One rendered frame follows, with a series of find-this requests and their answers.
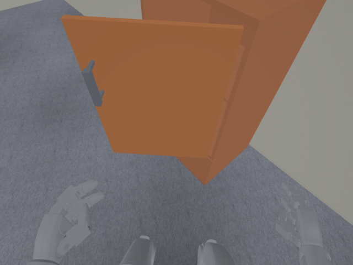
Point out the left robot hand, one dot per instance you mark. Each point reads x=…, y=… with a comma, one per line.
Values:
x=49, y=242

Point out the right robot hand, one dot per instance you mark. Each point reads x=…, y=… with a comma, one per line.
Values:
x=301, y=216

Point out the robot thigh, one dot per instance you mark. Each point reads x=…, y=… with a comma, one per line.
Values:
x=141, y=252
x=214, y=254

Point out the right robot thigh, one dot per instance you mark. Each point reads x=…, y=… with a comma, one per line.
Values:
x=214, y=254

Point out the cupboard door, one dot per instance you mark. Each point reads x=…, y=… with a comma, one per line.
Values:
x=164, y=82

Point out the left robot thigh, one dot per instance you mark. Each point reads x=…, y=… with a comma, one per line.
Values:
x=141, y=252

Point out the handle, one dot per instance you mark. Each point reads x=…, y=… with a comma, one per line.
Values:
x=91, y=84

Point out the right robot forearm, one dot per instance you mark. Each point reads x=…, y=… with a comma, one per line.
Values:
x=313, y=255

